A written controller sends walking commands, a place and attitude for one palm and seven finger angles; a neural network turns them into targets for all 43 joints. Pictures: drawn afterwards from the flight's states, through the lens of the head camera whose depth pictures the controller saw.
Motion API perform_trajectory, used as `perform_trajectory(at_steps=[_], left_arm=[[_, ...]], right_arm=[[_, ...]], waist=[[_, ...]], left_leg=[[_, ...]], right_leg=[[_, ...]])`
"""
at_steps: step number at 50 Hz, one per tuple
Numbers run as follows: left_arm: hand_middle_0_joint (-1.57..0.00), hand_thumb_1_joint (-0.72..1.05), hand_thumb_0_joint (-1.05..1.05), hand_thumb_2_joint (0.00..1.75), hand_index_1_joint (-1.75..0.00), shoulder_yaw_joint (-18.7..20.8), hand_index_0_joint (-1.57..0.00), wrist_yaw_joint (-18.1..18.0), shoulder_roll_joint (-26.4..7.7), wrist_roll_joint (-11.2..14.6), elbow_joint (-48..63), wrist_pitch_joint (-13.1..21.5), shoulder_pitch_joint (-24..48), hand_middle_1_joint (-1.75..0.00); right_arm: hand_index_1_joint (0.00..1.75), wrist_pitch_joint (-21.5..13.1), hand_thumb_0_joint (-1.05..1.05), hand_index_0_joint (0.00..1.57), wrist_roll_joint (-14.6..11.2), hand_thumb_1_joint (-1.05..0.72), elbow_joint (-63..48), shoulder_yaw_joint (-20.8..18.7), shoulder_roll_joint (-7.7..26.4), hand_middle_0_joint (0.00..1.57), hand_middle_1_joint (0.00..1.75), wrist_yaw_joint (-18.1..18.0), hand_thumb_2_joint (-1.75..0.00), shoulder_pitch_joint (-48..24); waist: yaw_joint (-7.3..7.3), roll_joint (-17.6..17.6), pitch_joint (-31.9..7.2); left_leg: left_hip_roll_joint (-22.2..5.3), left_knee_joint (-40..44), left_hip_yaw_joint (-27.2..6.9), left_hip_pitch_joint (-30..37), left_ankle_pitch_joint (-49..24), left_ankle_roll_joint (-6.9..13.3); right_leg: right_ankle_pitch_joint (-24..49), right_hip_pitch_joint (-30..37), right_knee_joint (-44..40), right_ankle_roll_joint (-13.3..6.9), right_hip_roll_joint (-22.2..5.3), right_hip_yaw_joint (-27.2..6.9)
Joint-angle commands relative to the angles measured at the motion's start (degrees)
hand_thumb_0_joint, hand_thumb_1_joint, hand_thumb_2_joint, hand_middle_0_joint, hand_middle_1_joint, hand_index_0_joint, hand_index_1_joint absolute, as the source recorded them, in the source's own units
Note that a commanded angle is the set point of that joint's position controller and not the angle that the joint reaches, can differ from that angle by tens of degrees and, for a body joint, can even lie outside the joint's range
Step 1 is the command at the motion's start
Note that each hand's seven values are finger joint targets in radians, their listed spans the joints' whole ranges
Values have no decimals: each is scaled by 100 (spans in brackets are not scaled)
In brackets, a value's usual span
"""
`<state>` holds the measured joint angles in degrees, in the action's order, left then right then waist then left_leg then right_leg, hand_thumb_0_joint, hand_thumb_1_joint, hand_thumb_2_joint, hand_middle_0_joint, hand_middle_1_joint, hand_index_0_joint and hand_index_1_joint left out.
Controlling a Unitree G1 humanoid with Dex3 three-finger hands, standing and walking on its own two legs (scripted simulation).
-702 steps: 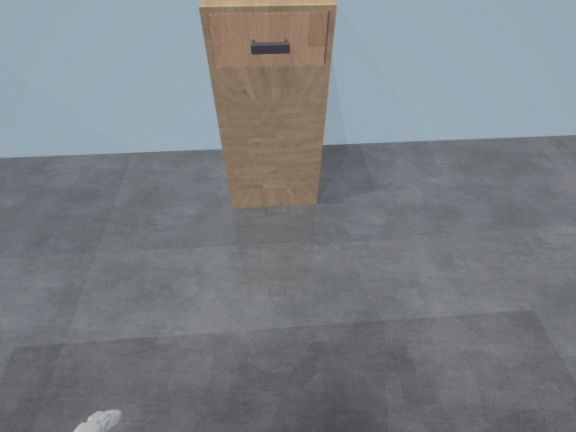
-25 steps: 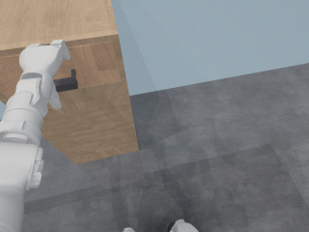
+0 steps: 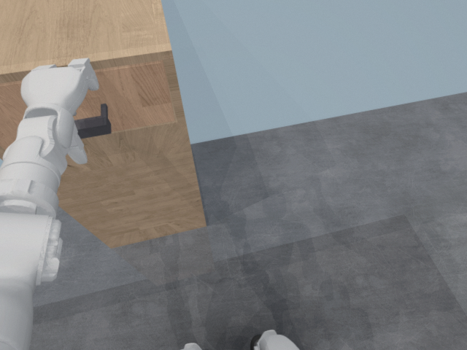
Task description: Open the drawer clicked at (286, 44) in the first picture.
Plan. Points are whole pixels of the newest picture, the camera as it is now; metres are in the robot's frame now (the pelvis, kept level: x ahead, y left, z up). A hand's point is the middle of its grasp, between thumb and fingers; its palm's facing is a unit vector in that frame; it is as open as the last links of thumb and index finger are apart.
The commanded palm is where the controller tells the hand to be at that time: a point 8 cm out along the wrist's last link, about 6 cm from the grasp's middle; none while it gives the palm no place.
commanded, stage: move the hooked fingers above the handle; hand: left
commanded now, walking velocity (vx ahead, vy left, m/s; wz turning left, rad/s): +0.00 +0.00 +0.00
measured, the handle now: (76, 121) +0.55 +0.27 +0.03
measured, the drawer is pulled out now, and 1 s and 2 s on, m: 0.00 0.00 0.00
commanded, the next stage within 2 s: lower the fingers behind the handle in 1.32 s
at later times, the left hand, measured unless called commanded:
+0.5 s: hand (62, 116) +0.51 +0.26 +0.09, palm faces -0.01 -0.03 -1.00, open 13.7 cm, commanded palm +0.49 +0.30 +0.14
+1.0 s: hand (48, 124) +0.51 +0.29 +0.08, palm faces +0.00 -0.04 -1.00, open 13.7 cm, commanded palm +0.50 +0.28 +0.15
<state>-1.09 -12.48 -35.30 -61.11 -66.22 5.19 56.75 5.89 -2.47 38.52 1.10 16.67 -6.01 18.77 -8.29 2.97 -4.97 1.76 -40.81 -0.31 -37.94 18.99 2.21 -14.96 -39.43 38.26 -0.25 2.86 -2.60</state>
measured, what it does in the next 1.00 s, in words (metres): stands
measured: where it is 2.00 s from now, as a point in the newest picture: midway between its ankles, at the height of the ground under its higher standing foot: outside the picture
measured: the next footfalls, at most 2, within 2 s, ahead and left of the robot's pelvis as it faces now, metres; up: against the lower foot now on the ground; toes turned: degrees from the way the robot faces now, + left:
none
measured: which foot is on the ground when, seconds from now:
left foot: down 0.00-1.00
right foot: down 0.00-1.00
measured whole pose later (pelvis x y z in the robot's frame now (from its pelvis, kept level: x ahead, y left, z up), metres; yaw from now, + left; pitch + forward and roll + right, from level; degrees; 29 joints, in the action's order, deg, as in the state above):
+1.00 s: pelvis +0.04 +0.02 +0.00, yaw +3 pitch +17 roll -3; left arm -2.6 -11.8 -30.8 -59.5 -56.6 6.1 49.0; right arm 5.9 0.5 40.7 -3.1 15.1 -0.6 20.0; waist -3.7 3.7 -7.5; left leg 3.4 -42.8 -3.0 -36.3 22.7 3.6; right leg -18.7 -35.6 37.7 0.6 1.3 0.1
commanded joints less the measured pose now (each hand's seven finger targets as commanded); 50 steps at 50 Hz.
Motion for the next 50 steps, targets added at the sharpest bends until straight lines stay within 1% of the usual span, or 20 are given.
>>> perform_trajectory(at_steps=[1,4,7,8,9,12,14,20,23,24,28,33,34,38,40,42,43,45,48,50], left_arm=[[-30,-50,0,30,-120,594,-30,-156,-2705,29,571,-462,2495,-120],[-30,-50,0,30,-120,752,-30,-182,-2862,33,683,-395,2514,-120],[-30,-50,0,30,-120,721,-30,-185,-2759,75,709,-392,2480,-120],[-30,-50,0,30,-120,768,-30,-193,-2761,91,679,-387,2513,-120],[-30,-50,0,30,-120,760,-30,-204,-2812,96,724,-381,2525,-120],[-30,-50,0,30,-120,816,-30,-204,-2865,98,702,-399,2425,-120],[-30,-50,0,30,-120,931,-30,-217,-3001,108,813,-363,2407,-120],[-30,-50,0,30,-120,1099,-30,-214,-3022,181,935,-317,1841,-120],[-30,-50,0,30,-120,1073,-30,-244,-2974,124,1011,-294,1910,-120],[-30,-50,0,30,-120,1059,-30,-239,-2966,73,1076,-276,1914,-120],[-30,-50,0,30,-120,890,-30,-82,-2573,31,1135,-169,1890,-120],[-30,-50,0,30,-120,-329,-30,313,-912,211,1871,262,2515,-120],[-30,-50,0,30,-120,-274,-30,374,-877,290,1995,353,2439,-120],[-30,-50,0,30,-120,-98,-30,398,-942,430,2544,661,2725,-120],[-30,-50,0,30,-120,193,-30,198,-1148,361,2361,617,2597,-120],[-30,-50,0,30,-120,542,-30,-60,-1435,255,2247,454,2447,-120],[-30,-50,0,30,-120,534,-30,-143,-1441,215,2303,351,2547,-120],[-30,-50,0,30,-120,299,-30,-261,-1091,217,2330,193,2590,-120],[-30,-50,0,30,-120,414,-30,-340,-1156,184,2471,9,2711,-120],[-30,-50,0,30,-120,245,-30,-340,-952,154,2451,-136,2755,-120]], right_arm=[[30,-119,0,20,29,-90,-393,-292,911,20,30,-109,-90,552],[30,-131,0,20,48,-90,-382,-306,917,20,30,-107,-90,590],[30,-132,0,20,54,-90,-388,-312,899,20,30,-75,-90,607],[30,-121,0,20,67,-90,-365,-320,909,20,30,-76,-90,624],[30,-127,0,20,59,-90,-367,-319,916,20,30,-72,-90,622],[30,-112,0,20,53,-90,-364,-312,910,20,30,-72,-90,580],[30,-102,0,20,62,-90,-377,-322,908,20,30,-69,-90,571],[30,-54,0,20,54,-90,-419,-339,871,20,30,-46,-90,403],[30,-51,0,20,44,-90,-417,-346,870,20,30,-42,-90,352],[30,-60,0,20,57,-90,-415,-373,888,20,30,-27,-90,396],[30,-86,0,20,111,-90,-373,-478,891,20,30,23,-90,593],[30,-209,0,20,149,-90,-232,-679,824,20,30,95,-90,958],[30,-213,0,20,163,-90,-175,-727,830,20,30,105,-90,1019],[30,-163,0,20,243,-90,-53,-750,814,20,30,147,-90,1092],[30,-124,0,20,270,-90,7,-726,778,20,30,234,-90,1064],[30,-83,0,20,326,-90,-12,-689,772,20,30,336,-90,995],[30,-58,0,20,340,-90,-28,-687,794,20,30,366,-90,985],[30,-63,0,20,327,-90,-50,-706,751,20,30,446,-90,946],[30,-52,0,20,338,-90,-87,-727,789,20,30,504,-90,912],[30,-46,0,20,326,-90,-98,-723,749,20,30,529,-90,883]], waist=[[139,-322,-2001],[183,-280,-2282],[209,-189,-2224],[154,-393,-2278],[176,-256,-2284],[200,-387,-2240],[276,-311,-2423],[499,-273,-2434],[471,-318,-2313],[468,-136,-2387],[325,-88,-2467],[-156,226,-2475],[-135,187,-2592],[-71,707,-2631],[76,911,-2409],[259,1103,-2553],[229,835,-2595],[173,787,-2572],[206,535,-2915],[180,508,-2999]], left_leg=[[13,545,184,182,-362,71],[21,489,182,224,-457,82],[24,492,173,253,-530,64],[17,466,158,275,-604,81],[27,461,182,249,-602,80],[24,472,195,161,-553,77],[40,454,213,174,-639,81],[44,515,262,157,-841,49],[27,542,241,192,-890,49],[21,546,243,289,-948,43],[-29,497,164,726,-1272,65],[-148,311,-70,1978,-1984,63],[-170,283,-131,2225,-2099,50],[-150,153,-304,2663,-2931,-100],[-182,122,-394,2614,-3372,-232],[-197,79,-421,2546,-3815,-327],[-198,56,-455,2496,-3958,-339],[-212,46,-458,2499,-3986,-336],[-251,51,-512,2667,-4173,-324],[-243,51,-506,2727,-4152,-309]], right_leg=[[184,1696,-576,-20,-156,74],[280,1802,-520,-14,-156,45],[352,1751,-498,-22,-147,91],[427,1787,-500,-21,-133,98],[454,1810,-504,-6,-148,60],[474,1900,-512,6,-163,47],[594,2073,-506,6,-174,-8],[902,2338,-482,-11,-184,-10],[862,2253,-493,-37,-165,21],[886,2187,-462,-40,-156,43],[1014,1908,-469,-66,-94,138],[1007,957,-568,-97,-3,261],[985,886,-578,-91,14,276],[1136,560,-447,-188,68,378],[1084,372,-326,-220,96,475],[1163,444,-181,-258,121,539],[1251,553,-162,-259,137,557],[1299,575,-173,-235,134,572],[1386,761,-153,-216,140,570],[1425,808,-166,-193,137,556]])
